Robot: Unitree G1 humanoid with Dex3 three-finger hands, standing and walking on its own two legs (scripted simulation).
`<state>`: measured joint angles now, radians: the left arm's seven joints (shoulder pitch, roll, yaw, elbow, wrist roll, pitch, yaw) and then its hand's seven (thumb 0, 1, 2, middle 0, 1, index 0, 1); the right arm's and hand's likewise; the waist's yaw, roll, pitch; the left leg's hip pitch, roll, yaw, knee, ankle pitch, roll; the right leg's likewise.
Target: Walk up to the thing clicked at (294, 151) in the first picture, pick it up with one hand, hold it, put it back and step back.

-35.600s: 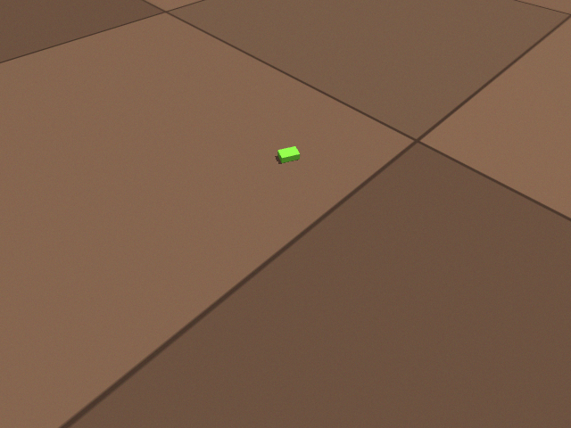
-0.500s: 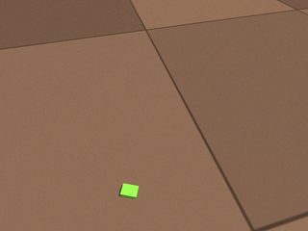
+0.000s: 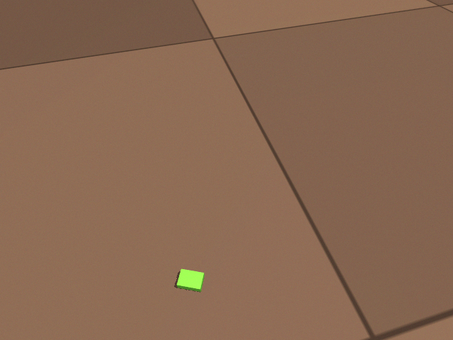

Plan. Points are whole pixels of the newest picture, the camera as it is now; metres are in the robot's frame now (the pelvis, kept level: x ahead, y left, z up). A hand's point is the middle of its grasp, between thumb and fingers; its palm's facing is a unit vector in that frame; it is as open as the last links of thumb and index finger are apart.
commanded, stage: stand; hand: left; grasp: from above
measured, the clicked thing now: (190, 280) +0.46 +0.21 -0.76
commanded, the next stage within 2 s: step back in 0.78 s
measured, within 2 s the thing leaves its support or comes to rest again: neither
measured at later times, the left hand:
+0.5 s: hand out of the picture +0.07 +0.24 -0.16, palm faces +0.01 -0.94 -0.33, open 7.4 cm
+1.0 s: hand out of the picture +0.06 +0.28 -0.17, palm faces +0.01 -0.93 -0.37, open 7.4 cm
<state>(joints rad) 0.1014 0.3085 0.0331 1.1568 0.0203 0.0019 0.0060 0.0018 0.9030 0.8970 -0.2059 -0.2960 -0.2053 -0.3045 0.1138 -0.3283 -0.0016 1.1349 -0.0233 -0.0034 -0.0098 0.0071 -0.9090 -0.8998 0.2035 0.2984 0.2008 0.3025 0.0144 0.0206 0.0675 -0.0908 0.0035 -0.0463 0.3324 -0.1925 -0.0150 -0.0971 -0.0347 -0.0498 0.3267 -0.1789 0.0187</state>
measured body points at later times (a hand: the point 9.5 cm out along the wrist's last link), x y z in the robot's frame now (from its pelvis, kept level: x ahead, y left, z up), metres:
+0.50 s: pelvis +0.00 +0.00 +0.00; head +0.00 -0.01 +0.45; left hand +0.07 +0.29 -0.13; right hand +0.08 -0.30 -0.14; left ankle +0.00 +0.13 -0.75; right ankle +0.00 -0.13 -0.75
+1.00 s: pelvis -0.04 +0.01 -0.01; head +0.02 +0.01 +0.43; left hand +0.06 +0.33 -0.14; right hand +0.05 -0.31 -0.14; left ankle -0.03 +0.12 -0.73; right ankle +0.00 -0.13 -0.75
